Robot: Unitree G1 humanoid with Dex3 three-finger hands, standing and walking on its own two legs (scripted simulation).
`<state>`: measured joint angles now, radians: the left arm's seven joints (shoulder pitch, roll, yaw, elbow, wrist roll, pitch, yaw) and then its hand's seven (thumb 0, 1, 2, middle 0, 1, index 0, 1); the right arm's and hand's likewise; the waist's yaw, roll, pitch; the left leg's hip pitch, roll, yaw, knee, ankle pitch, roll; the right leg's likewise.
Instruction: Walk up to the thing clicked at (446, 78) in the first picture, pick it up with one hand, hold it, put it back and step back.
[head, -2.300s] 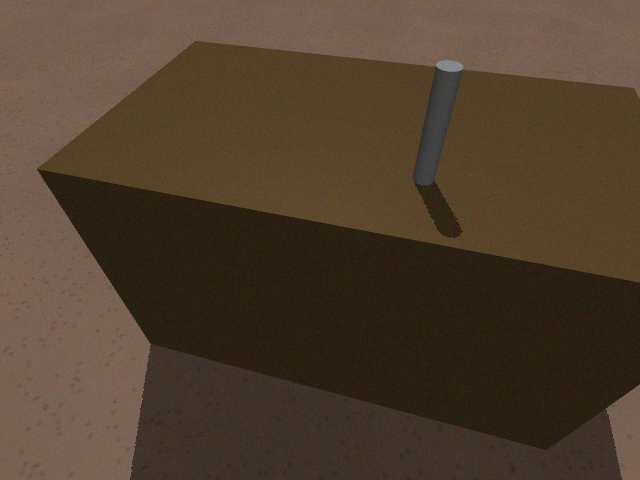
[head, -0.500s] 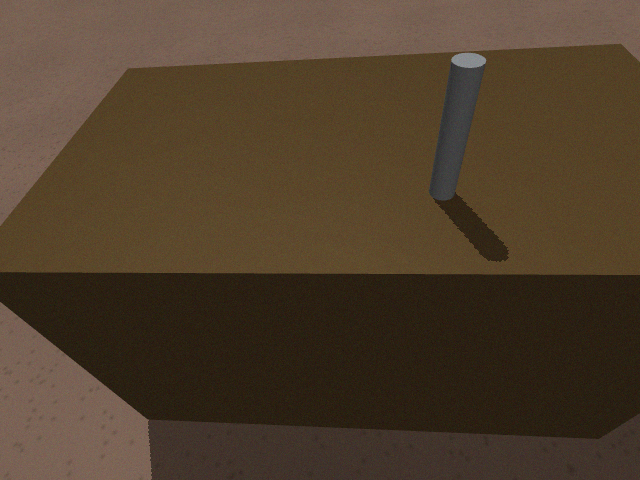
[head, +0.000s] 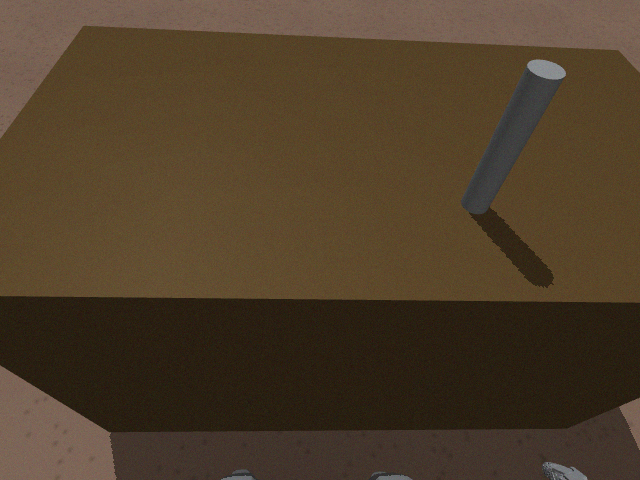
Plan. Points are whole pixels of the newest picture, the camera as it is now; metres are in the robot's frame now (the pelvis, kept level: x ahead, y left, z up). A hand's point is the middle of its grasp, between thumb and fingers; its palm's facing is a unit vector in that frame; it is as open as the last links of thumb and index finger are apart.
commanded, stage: walk up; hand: right
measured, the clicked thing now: (504, 147) +0.53 -0.23 +0.12
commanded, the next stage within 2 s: stand in 1.48 s
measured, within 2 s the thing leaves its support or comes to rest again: neither
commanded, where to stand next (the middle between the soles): +0.05 -0.03 m, yaw +1 degrees
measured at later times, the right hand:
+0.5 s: hand out of the picture +0.06 -0.29 -0.14, palm faces -0.01 +0.92 -0.39, open 7.4 cm
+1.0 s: hand out of the picture +0.07 -0.28 -0.12, palm faces -0.04 +0.93 -0.37, open 7.4 cm
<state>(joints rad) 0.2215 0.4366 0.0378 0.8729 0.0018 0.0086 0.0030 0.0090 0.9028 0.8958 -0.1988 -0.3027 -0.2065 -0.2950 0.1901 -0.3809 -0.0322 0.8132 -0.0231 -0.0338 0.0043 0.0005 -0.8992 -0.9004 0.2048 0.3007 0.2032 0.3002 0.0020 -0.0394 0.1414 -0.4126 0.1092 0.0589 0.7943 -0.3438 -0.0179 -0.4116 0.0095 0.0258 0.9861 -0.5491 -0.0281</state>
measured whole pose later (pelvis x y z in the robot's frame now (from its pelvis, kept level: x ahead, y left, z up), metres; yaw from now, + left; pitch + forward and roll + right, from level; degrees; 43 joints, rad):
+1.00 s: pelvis +0.00 -0.03 +0.04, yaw +1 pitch -2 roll -1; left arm 0.05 0.35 0.03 1.11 0.00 0.01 -0.03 0.01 0.90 0.90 -0.20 -0.30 -0.21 -0.30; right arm 0.12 -0.36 0.01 1.11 -0.01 -0.04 0.00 0.00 -0.90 -0.90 0.20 0.30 0.20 0.30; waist 0.00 0.00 0.06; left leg -0.19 0.04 -0.03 0.42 -0.19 -0.03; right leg -0.14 0.00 -0.05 0.40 -0.22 -0.01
